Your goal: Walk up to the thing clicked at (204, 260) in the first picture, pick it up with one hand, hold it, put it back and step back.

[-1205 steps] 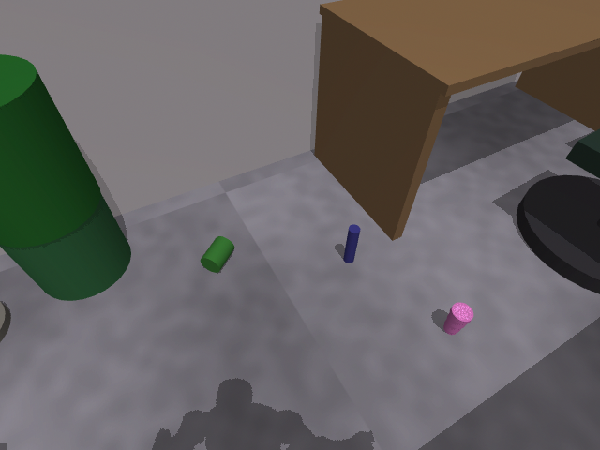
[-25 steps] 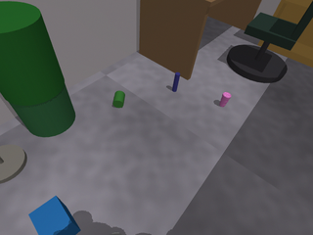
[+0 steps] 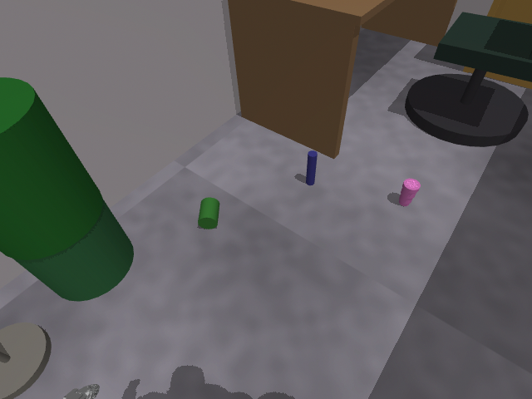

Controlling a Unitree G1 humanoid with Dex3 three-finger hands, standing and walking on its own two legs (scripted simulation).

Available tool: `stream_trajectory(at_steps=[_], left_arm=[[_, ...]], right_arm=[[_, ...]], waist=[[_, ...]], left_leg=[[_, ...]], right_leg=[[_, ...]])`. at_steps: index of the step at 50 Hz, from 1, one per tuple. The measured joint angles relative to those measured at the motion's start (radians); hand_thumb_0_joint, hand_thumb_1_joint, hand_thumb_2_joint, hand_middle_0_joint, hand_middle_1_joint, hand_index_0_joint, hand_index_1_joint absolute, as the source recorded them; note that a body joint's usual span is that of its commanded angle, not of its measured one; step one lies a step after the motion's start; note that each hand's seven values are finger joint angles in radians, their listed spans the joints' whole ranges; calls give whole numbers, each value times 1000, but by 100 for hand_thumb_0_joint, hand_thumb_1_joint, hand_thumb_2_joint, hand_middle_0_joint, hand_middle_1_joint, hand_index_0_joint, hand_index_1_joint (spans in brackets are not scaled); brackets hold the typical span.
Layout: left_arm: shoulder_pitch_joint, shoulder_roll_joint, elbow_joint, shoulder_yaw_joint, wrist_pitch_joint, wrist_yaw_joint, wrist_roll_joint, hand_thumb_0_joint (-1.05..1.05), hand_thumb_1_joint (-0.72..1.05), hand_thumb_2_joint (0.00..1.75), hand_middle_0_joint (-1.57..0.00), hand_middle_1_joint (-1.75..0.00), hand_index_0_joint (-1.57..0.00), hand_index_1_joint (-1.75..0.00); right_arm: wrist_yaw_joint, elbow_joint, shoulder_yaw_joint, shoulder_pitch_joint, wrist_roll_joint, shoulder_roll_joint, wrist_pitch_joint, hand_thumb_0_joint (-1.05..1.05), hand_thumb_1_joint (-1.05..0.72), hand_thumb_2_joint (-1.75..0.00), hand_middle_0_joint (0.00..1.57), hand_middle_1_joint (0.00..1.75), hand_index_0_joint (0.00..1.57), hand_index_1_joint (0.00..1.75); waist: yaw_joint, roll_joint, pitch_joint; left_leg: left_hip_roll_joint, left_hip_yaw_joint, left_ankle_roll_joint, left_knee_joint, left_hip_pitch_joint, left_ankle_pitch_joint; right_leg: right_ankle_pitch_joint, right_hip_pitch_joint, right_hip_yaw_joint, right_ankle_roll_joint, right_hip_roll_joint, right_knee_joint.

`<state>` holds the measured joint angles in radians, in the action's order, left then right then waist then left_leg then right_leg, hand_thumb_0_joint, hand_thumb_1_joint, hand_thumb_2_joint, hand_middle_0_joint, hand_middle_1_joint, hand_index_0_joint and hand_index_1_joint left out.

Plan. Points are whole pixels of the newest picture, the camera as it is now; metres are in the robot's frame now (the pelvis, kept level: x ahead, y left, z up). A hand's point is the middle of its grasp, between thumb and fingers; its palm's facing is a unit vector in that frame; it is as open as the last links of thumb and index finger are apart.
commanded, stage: walk up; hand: left
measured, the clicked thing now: (209, 213) +1.01 +0.30 -0.72
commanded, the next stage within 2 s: none
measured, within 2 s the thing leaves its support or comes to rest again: neither
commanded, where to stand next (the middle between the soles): +0.64 +0.05 m, yaw +2 degrees
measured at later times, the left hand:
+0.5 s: hand (98, 343) +0.26 +0.33 -0.14, palm faces -0.04 -0.95 -0.32, open 7.4 cm
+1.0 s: hand (130, 248) +0.44 +0.31 -0.12, palm faces +0.00 -0.92 -0.38, open 7.4 cm
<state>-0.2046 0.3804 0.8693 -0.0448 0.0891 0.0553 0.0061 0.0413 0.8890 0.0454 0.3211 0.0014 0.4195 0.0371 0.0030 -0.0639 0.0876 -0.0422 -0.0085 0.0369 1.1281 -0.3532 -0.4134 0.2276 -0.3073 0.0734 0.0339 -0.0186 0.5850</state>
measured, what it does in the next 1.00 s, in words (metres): walks ahead: left foot, then right foot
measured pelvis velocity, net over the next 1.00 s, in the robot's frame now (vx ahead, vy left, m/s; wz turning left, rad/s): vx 0.39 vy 0.03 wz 0.02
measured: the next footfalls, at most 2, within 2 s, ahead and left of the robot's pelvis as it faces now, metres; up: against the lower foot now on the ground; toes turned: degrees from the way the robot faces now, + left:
left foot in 0.26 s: +0.27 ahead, +0.17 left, +0.00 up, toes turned +7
right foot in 0.70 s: +0.44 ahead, -0.09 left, +0.00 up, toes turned -4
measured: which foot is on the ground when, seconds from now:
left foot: up 0.00-0.24, down 0.26-0.72, up 0.74-1.00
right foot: down 0.00-0.30, up 0.32-0.68, down 0.70-1.00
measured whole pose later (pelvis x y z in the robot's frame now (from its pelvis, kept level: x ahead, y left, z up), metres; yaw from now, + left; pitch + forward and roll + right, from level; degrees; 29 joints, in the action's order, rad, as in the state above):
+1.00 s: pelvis +0.39 +0.03 +0.01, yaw +1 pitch -3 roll -1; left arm -0.30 0.40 0.84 -0.04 0.08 0.05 -0.01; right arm 0.07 0.88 0.05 0.30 -0.02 0.42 0.04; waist -0.02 -0.05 0.08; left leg -0.09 0.01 0.00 0.78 -0.47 -0.29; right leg 0.26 -0.20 0.09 0.03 -0.02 0.50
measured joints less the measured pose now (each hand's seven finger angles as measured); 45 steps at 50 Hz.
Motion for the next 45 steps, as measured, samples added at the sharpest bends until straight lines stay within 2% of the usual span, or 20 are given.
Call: stream_trajectory(at_steps=[7,12,13,14,15,17,19,21,26,28,32,35,37,38,41,45], left_arm=[[-85,8,1,3,-2,0,-18,1,90,89,-20,-30,-21,-30],[-130,46,5,-7,-8,1,-19,1,90,89,-20,-30,-21,-30],[-139,54,8,-8,-12,0,-19,1,90,89,-20,-30,-21,-30],[-143,64,13,-9,-17,-3,-19,1,90,90,-20,-30,-21,-30],[-142,68,22,-11,-25,-8,-15,1,90,90,-20,-30,-21,-30],[-131,62,41,-5,-42,-18,-10,1,90,90,-20,-30,-20,-30],[-119,67,49,3,-48,-21,-6,1,90,90,-20,-30,-20,-29],[-109,72,48,5,-44,-18,-1,1,90,90,-20,-30,-20,-29],[-85,63,37,1,-46,6,-9,1,91,90,-20,-30,-20,-29],[-74,57,36,-1,-48,14,-15,1,91,90,-20,-30,-20,-29],[-52,46,38,-6,-46,21,-19,1,90,90,-20,-30,-20,-29],[-40,45,34,-10,-33,18,-22,1,90,90,-20,-30,-20,-29],[-22,28,24,-16,-15,7,-24,1,90,90,-20,-30,-20,-29],[-18,24,13,-13,-8,4,-21,1,90,90,-20,-30,-20,-29],[-19,6,-9,0,-1,-5,-8,1,90,90,-20,-30,-20,-29],[-52,-2,-21,9,-2,-9,-9,1,90,89,-20,-30,-21,-30]], right_arm=[[35,-26,19,-49,-19,5,6,1,-91,-90,20,30,20,30],[46,-17,27,-59,-27,7,10,1,-91,-90,20,30,20,30],[45,-18,28,-60,-28,8,16,1,-91,-90,20,30,20,30],[41,-17,30,-66,-30,2,24,1,-91,-90,20,30,20,30],[36,-22,31,-73,-34,-2,33,1,-91,-90,20,30,20,30],[28,-43,29,-77,-25,-7,47,1,-91,-90,20,30,20,30],[18,-55,20,-71,-12,-22,49,0,-91,-90,20,30,20,30],[11,-58,9,-56,-6,-35,49,0,-91,-90,20,30,20,30],[10,-58,-2,-19,-11,-33,46,0,-90,-90,21,30,21,30],[12,-58,-1,-4,-11,-26,45,0,-90,-90,21,30,21,30],[12,-55,3,24,-9,-9,36,0,-90,-90,21,30,21,30],[9,-56,5,46,-5,1,23,1,-90,-90,21,30,21,30],[0,-44,7,42,-3,7,9,1,-90,-90,21,30,21,30],[-4,-35,4,34,-4,3,0,1,-90,-90,21,30,20,30],[-6,-16,-5,11,0,1,-11,1,-91,-90,20,30,20,30],[8,-18,-2,-11,-7,1,-2,1,-91,-90,20,30,20,30]], waist=[[-27,1,-14],[-47,33,-20],[-46,43,-23],[-44,69,-17],[-44,92,-9],[-28,94,0],[-16,107,4],[-12,123,-1],[-1,123,-6],[8,112,-6],[22,89,-10],[30,70,-15],[27,27,-1],[21,25,3],[1,14,8],[-10,0,0]], left_leg=[[-56,9,-33,-288,-152,129],[-63,35,-28,-500,-108,215],[-54,44,-24,-533,-83,236],[-34,57,-22,-529,-68,266],[-19,75,-20,-501,-62,243],[-17,78,-12,-469,-44,191],[-15,83,-9,-497,2,176],[-8,94,-10,-548,54,175],[4,112,-2,-631,157,156],[5,113,-5,-642,186,138],[5,119,-25,-624,228,77],[-6,115,-46,-545,237,-7],[-33,77,-23,-371,185,-55],[-19,55,-13,-260,141,-73],[14,16,-2,-64,21,-40],[-13,4,-16,-131,-82,40]], right_leg=[[37,124,18,-2,10,-109],[133,182,29,-36,-1,-71],[165,187,29,-44,-10,-42],[203,183,21,-39,-34,12],[212,151,4,-24,-58,109],[241,55,-56,-2,-31,346],[212,-34,-93,8,-7,492],[162,-101,-99,7,-18,508],[81,-186,-72,-25,-66,341],[46,-190,-60,-29,-78,249],[-31,-155,-42,-20,-73,80],[-66,-82,-21,-6,-41,-21],[-54,-71,0,-9,-12,19],[-31,-68,0,-7,-13,39],[-9,-19,-1,-2,-15,12],[-12,53,5,-5,-6,-66]])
